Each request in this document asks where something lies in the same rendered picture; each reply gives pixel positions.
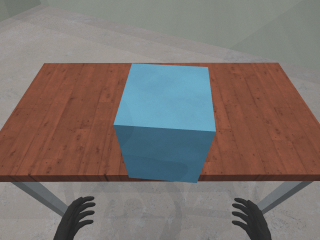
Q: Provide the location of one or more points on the left robot hand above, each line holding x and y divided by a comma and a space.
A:
69, 224

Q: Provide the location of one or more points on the right robot hand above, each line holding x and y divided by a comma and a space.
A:
256, 227

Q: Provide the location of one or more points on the table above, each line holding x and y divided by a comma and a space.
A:
62, 130

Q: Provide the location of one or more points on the carton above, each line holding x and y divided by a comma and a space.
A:
165, 122

